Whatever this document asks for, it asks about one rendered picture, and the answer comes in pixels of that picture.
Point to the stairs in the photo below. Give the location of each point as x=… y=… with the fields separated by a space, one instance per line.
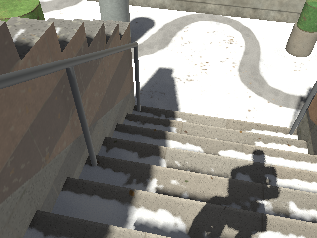
x=173 y=174

